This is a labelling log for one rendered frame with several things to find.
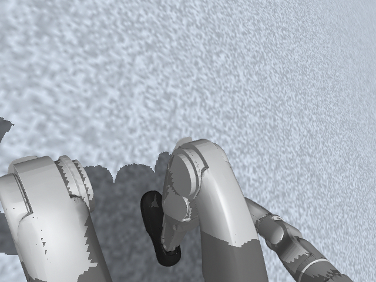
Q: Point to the right robot foot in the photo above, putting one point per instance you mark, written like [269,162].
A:
[152,213]

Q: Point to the right robot hand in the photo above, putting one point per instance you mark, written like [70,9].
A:
[258,212]

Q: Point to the right robot arm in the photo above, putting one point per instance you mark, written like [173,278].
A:
[301,259]

